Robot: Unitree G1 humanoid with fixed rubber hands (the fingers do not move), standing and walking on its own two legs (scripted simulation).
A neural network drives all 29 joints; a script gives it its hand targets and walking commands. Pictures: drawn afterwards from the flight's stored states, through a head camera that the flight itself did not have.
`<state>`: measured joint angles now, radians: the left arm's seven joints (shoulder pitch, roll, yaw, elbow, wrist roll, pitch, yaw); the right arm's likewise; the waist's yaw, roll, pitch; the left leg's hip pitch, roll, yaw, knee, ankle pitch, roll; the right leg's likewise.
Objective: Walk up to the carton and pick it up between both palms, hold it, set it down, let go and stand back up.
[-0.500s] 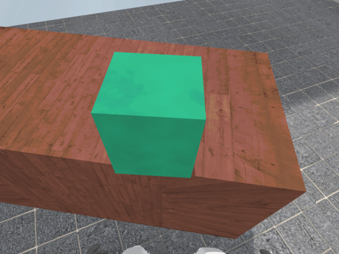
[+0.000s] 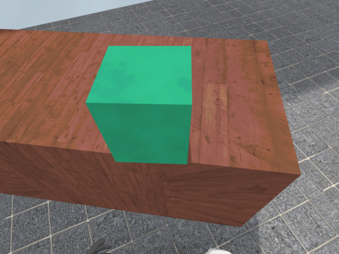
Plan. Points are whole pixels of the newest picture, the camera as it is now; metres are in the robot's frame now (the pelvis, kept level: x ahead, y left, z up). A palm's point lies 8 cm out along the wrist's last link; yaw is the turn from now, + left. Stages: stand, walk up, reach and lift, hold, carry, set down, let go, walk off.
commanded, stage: walk up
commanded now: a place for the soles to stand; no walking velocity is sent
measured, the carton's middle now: (150, 108) +0.47 +0.08 +0.05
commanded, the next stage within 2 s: none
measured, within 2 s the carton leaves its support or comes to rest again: neither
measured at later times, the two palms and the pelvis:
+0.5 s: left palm out of the picture -0.01 +0.26 -0.13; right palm out of the picture +0.01 -0.23 -0.11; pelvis -0.02 +0.01 +0.01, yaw +2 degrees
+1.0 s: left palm out of the picture -0.02 +0.28 -0.14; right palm out of the picture +0.04 -0.21 -0.12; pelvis +0.00 +0.05 +0.00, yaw +6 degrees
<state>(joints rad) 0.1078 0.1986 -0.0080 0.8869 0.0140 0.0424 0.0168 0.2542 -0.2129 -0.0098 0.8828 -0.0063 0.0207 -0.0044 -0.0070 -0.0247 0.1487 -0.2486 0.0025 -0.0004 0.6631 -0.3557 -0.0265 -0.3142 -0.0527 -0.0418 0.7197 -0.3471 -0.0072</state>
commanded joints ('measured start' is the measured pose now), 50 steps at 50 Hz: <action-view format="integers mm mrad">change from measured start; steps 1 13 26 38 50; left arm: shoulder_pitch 3 55 94 125 141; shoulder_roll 124 187 185 210 144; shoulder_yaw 18 20 9 -5 36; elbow -56 41 110 141 57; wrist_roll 6 -17 -6 -2 22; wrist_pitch -32 -36 -40 -42 -70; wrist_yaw -3 -7 -3 0 9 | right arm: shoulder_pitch -31 30 90 85 216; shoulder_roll -142 -142 -128 -167 -172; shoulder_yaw -21 -11 -4 -3 -45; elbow -71 6 52 74 62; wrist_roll -1 8 7 3 -33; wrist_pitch -20 -34 -49 -43 -33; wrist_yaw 1 -3 -10 -12 3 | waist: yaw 1 24 1 2 -36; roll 27 35 36 34 124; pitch -164 -56 -85 -92 -103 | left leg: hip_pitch -146 -159 -110 -103 52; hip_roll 108 78 84 74 123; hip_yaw -134 -132 -179 -173 -141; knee -225 -258 -292 -274 -299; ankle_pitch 54 -123 -59 45 201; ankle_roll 87 82 89 75 22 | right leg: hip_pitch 183 74 80 103 -54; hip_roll -74 -74 -65 -76 -68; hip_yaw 153 146 100 68 -30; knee -236 -361 -347 -339 -105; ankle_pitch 93 -163 -73 1 24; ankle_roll -55 -39 -33 -42 -45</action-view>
